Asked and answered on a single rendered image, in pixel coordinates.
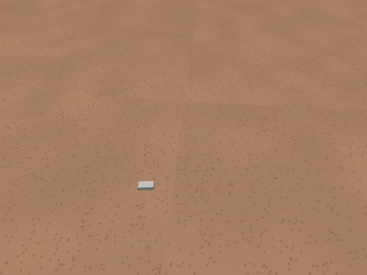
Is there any small box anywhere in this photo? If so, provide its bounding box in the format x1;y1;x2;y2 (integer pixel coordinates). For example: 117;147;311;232
138;181;154;190

